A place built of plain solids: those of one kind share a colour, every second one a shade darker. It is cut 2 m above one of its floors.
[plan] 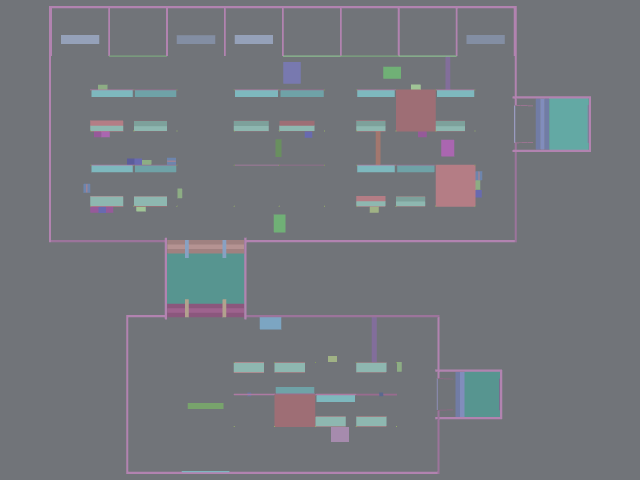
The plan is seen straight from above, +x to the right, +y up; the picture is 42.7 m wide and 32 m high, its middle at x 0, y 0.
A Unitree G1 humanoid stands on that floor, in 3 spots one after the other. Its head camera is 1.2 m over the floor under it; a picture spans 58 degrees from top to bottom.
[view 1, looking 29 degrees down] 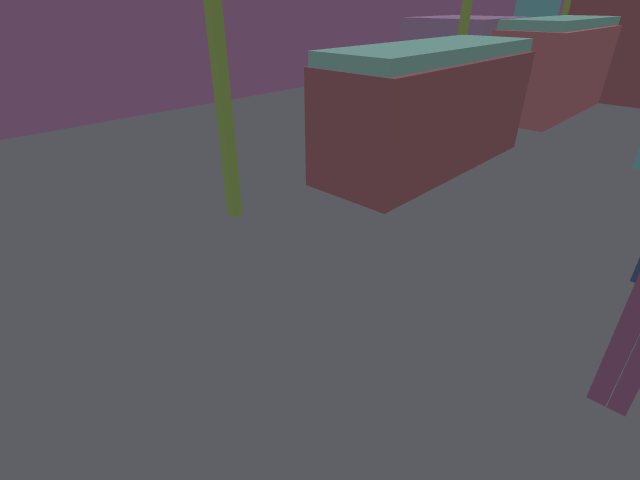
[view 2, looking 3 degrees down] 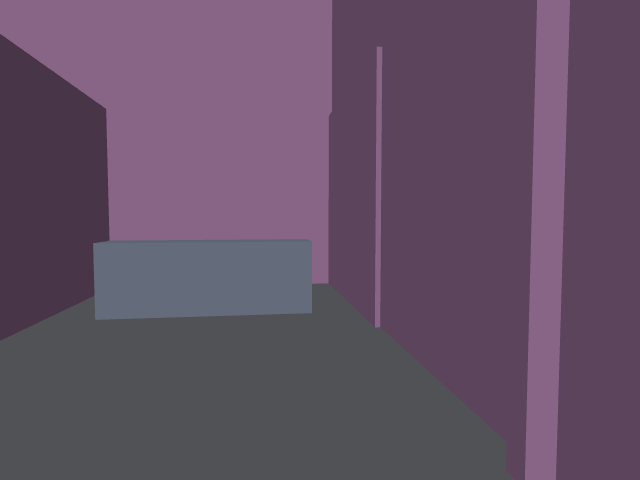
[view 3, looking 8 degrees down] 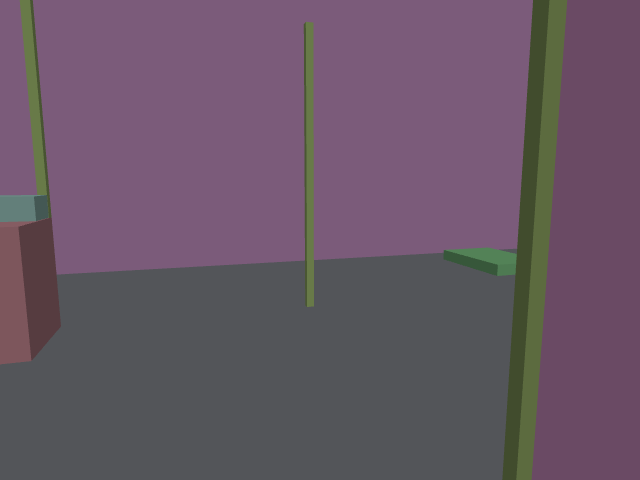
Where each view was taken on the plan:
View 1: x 6.53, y -10.29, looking -136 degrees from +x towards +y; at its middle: ground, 2.48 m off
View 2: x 11.68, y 7.72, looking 82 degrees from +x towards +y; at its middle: wall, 7.81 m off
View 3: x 1.38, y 6.12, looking -107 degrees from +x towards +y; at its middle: wall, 6.47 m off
